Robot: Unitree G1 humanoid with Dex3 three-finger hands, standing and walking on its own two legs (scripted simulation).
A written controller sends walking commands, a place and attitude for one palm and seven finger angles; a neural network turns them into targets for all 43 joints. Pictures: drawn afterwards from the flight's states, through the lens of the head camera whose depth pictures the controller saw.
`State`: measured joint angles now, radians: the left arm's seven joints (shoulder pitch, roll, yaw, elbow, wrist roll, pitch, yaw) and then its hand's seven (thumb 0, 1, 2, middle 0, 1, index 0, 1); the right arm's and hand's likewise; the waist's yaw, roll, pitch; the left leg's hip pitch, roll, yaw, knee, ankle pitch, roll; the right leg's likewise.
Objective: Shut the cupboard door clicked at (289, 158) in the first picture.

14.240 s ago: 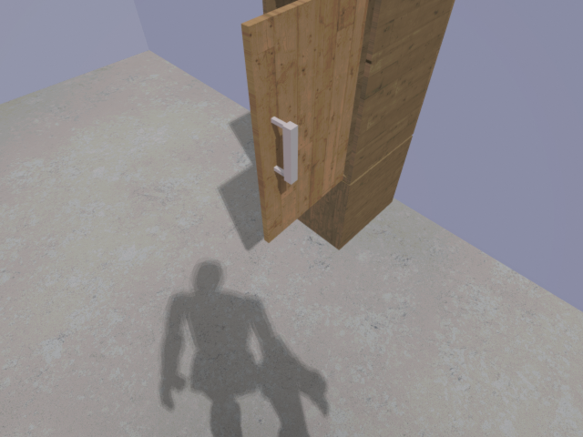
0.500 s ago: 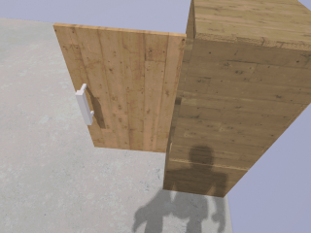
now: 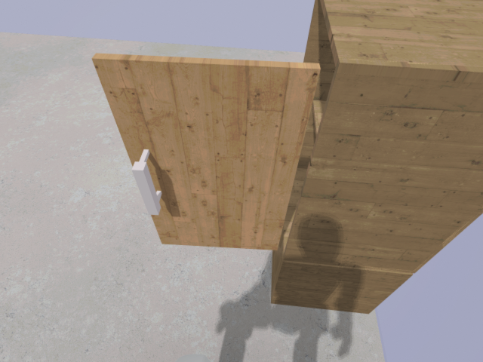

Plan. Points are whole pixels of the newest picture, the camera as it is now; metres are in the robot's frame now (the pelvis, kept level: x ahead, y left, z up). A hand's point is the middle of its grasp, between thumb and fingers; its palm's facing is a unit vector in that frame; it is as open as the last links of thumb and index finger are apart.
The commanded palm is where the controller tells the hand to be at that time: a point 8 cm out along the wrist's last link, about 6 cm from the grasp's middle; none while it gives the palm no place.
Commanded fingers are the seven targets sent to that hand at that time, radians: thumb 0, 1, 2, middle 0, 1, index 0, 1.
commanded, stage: come to a stop and stand still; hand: left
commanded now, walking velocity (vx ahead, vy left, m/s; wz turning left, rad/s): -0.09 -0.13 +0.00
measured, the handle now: (150, 183) +0.46 +0.23 -0.01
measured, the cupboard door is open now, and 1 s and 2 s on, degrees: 93 93 93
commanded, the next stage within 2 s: look again from close up in 1.40 s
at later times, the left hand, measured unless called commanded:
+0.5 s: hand out of the picture +0.05 +0.25 -0.17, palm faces -0.02 -0.97 -0.24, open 7.4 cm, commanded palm none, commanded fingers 0.00 0.90 0.90 -0.20 -0.30 -0.20 -0.30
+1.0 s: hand out of the picture +0.06 +0.28 -0.17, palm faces -0.04 -0.98 -0.22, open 7.4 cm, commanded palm none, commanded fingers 0.00 0.90 0.90 -0.20 -0.30 -0.20 -0.30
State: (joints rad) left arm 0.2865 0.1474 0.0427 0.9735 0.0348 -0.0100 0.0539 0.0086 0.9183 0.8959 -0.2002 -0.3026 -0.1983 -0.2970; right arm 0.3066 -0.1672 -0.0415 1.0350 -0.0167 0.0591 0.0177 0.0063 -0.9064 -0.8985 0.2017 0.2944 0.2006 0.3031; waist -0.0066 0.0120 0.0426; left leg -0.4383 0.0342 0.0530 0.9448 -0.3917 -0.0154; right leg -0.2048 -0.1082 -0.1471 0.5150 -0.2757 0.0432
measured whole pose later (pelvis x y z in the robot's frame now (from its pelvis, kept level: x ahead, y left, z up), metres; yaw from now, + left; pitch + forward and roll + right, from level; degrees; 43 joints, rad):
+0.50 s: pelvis +0.01 +0.05 +0.00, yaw -1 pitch -1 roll -1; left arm 0.27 0.19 0.02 0.92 0.04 0.03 0.03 0.01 0.91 0.90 -0.20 -0.30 -0.20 -0.30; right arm 0.16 -0.20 -0.05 1.00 -0.01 0.05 -0.02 0.00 -0.91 -0.90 0.20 0.29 0.20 0.30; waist 0.00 0.01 0.07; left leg -0.39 0.02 0.03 0.85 -0.44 0.00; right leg -0.25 0.01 -0.09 0.57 -0.31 -0.05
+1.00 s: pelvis +0.00 +0.09 +0.00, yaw -2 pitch -1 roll -1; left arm 0.26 0.21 0.00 0.95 0.02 0.01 0.03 0.01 0.91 0.90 -0.20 -0.30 -0.20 -0.30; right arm 0.21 -0.17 -0.01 1.00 -0.02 0.00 -0.01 0.01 -0.91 -0.90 0.20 0.29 0.20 0.30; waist -0.01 -0.02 0.02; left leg -0.25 -0.03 0.07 0.53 -0.27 0.07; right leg -0.24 -0.04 -0.04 0.50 -0.25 0.03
